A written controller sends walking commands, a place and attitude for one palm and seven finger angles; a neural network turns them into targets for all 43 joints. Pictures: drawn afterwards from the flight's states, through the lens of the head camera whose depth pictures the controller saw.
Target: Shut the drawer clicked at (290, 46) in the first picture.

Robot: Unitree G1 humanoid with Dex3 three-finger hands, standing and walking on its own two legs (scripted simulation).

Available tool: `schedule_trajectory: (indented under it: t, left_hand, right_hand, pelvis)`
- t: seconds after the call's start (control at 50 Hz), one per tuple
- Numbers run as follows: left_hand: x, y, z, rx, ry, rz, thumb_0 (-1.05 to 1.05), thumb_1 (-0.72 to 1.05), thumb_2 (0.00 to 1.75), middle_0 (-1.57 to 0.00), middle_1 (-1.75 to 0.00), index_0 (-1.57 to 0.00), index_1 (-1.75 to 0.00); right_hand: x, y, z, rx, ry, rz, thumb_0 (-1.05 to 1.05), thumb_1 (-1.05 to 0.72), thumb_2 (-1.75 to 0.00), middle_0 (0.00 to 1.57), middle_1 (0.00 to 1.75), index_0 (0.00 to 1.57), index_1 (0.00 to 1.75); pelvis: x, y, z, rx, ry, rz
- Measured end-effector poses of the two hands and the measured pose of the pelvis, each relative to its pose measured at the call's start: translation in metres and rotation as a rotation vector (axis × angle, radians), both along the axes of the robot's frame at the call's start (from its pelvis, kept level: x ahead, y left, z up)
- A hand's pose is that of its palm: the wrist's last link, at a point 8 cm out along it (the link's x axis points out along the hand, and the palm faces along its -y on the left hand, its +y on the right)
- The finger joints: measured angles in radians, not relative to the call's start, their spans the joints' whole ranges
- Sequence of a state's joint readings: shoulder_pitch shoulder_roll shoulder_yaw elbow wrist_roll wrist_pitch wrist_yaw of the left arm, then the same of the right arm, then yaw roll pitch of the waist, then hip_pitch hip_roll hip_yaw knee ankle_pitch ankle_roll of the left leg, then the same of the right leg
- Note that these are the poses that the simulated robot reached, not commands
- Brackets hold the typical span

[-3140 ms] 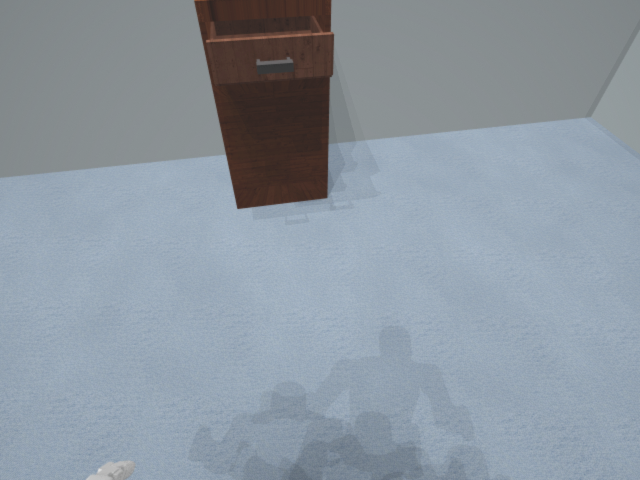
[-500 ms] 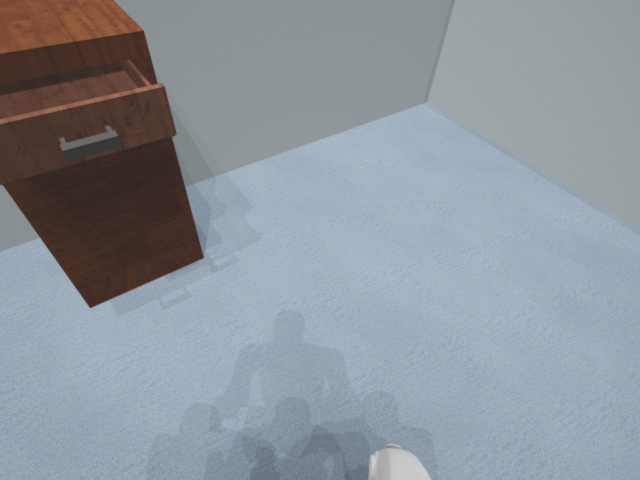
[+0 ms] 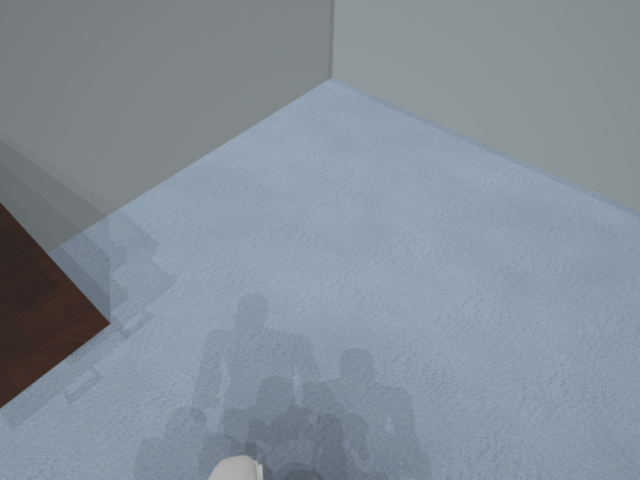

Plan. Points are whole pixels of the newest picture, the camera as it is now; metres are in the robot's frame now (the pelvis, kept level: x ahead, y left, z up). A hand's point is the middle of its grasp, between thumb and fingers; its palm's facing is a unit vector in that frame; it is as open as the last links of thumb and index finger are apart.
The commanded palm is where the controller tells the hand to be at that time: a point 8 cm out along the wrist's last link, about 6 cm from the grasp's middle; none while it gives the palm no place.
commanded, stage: turn to face it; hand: left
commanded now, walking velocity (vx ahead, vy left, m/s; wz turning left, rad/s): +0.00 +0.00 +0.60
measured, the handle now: out of the picture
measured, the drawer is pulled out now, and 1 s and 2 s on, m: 0.17 0.17 0.17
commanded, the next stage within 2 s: take the last steps up to it in 1.38 s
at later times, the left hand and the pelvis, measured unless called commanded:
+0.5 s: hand out of the picture +0.12 +0.25 -0.18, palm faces +0.26 -0.95 -0.20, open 7.4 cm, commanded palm none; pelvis +0.10 +0.05 +0.00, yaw +13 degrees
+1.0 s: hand out of the picture +0.10 +0.18 -0.14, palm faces +0.50 -0.82 -0.28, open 7.4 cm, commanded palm none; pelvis +0.12 -0.02 +0.01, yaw +32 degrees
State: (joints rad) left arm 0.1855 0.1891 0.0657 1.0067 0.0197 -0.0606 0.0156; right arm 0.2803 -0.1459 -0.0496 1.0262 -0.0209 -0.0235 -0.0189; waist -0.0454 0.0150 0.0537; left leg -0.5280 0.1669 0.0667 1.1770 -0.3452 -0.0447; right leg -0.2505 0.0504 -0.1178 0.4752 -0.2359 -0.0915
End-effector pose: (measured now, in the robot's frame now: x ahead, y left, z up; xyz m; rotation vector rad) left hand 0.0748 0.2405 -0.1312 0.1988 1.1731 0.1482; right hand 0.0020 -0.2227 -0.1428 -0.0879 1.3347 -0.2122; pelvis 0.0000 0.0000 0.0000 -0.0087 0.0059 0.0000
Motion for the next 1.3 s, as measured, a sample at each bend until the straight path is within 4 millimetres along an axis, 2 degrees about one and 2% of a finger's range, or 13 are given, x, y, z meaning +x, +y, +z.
schedule_trajectory:
  t: [0.12,0.22,0.28,0.38,0.52,0.64,0.76,0.88,0.98,1.06,1.18,1.24,1.3]
  left_hand:
    - [0.004,0.017,0.000,0.006,0.059,0.052,-0.01,0.92,0.90,-0.20,-0.30,-0.20,-0.30]
    - [0.005,0.024,-0.024,-0.050,0.084,0.151,0.00,0.91,0.90,-0.20,-0.30,-0.20,-0.30]
    - [0.004,0.029,-0.040,-0.081,0.122,0.202,0.00,0.91,0.90,-0.20,-0.30,-0.20,-0.30]
    - [0.010,0.038,-0.032,-0.090,0.149,0.231,0.01,0.91,0.90,-0.20,-0.30,-0.19,-0.30]
    - [0.025,0.053,-0.012,-0.043,0.098,0.285,0.01,0.90,0.90,-0.20,-0.30,-0.20,-0.30]
    - [0.040,0.050,0.001,0.012,0.036,0.324,0.01,0.91,0.90,-0.20,-0.30,-0.19,-0.30]
    - [0.043,0.026,0.012,0.074,-0.044,0.372,0.01,0.90,0.90,-0.20,-0.30,-0.19,-0.30]
    - [0.019,-0.002,0.027,0.080,-0.024,0.452,0.01,0.90,0.90,-0.20,-0.30,-0.20,-0.30]
    - [-0.004,-0.019,0.024,0.057,-0.004,0.521,0.01,0.90,0.90,-0.20,-0.30,-0.20,-0.30]
    - [-0.036,-0.028,0.014,0.024,0.041,0.594,0.01,0.90,0.90,-0.20,-0.30,-0.20,-0.30]
    - [-0.101,-0.030,-0.015,-0.033,0.141,0.722,0.01,0.90,0.90,-0.20,-0.30,-0.20,-0.30]
    - [-0.125,-0.028,-0.022,-0.045,0.198,0.764,0.01,0.90,0.90,-0.20,-0.30,-0.20,-0.30]
    - [-0.132,-0.023,-0.016,-0.044,0.205,0.792,0.01,0.90,0.90,-0.20,-0.30,-0.20,-0.30]
  right_hand:
    - [0.116,0.004,0.011,-0.023,-0.178,0.087,0.01,-0.92,-0.90,0.20,0.30,0.20,0.30]
    - [0.176,0.028,0.011,-0.039,-0.180,0.203,0.00,-0.91,-0.90,0.20,0.30,0.20,0.30]
    - [0.198,0.043,0.008,-0.052,-0.175,0.251,0.00,-0.91,-0.90,0.20,0.30,0.20,0.30]
    - [0.204,0.055,0.013,-0.053,-0.132,0.279,0.00,-0.91,-0.90,0.20,0.30,0.20,0.30]
    - [0.208,0.044,0.018,-0.061,-0.074,0.304,0.00,-0.91,-0.90,0.21,0.30,0.20,0.30]
    - [0.219,0.021,0.014,-0.053,-0.056,0.333,0.01,-0.90,-0.90,0.21,0.30,0.20,0.30]
    - [0.241,-0.010,-0.005,-0.028,-0.052,0.382,0.01,-0.90,-0.90,0.21,0.30,0.20,0.30]
    - [0.274,-0.018,0.001,-0.014,-0.062,0.476,0.01,-0.90,-0.90,0.20,0.30,0.20,0.30]
    - [0.299,-0.007,0.005,-0.013,-0.063,0.567,0.01,-0.91,-0.90,0.20,0.30,0.20,0.30]
    - [0.322,0.019,0.007,-0.018,-0.075,0.659,0.01,-0.91,-0.90,0.20,0.30,0.20,0.30]
    - [0.354,0.081,0.011,-0.028,-0.177,0.804,0.01,-0.90,-0.90,0.20,0.30,0.20,0.30]
    - [0.358,0.104,0.019,-0.023,-0.224,0.847,0.01,-0.90,-0.90,0.20,0.30,0.20,0.30]
    - [0.355,0.114,0.026,-0.025,-0.233,0.867,0.01,-0.90,-0.90,0.20,0.30,0.20,0.30]
  pelvis:
    - [0.042,0.013,0.002,-0.017,-0.011,0.031]
    - [0.078,0.030,-0.009,-0.033,-0.032,0.096]
    - [0.092,0.041,-0.017,-0.016,-0.034,0.124]
    - [0.097,0.049,-0.009,-0.022,-0.023,0.161]
    - [0.104,0.045,0.001,-0.031,0.007,0.230]
    - [0.110,0.025,0.001,-0.027,0.020,0.299]
    - [0.115,-0.007,-0.008,0.000,0.022,0.378]
    - [0.121,-0.020,0.004,0.039,0.005,0.469]
    - [0.123,-0.025,0.006,0.058,0.004,0.543]
    - [0.120,-0.021,0.003,0.052,0.010,0.594]
    - [0.110,-0.002,-0.012,0.017,0.019,0.660]
    - [0.107,0.002,-0.012,0.025,0.016,0.677]
    - [0.106,0.005,-0.005,0.011,0.008,0.697]
